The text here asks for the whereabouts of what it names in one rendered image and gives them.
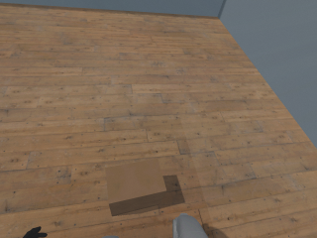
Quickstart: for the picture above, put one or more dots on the robot left hand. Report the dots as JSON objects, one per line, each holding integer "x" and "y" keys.
{"x": 34, "y": 233}

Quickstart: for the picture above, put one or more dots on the carton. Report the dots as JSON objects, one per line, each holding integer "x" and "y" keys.
{"x": 134, "y": 186}

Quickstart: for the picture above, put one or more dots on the robot right thigh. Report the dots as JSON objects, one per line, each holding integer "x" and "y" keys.
{"x": 186, "y": 226}

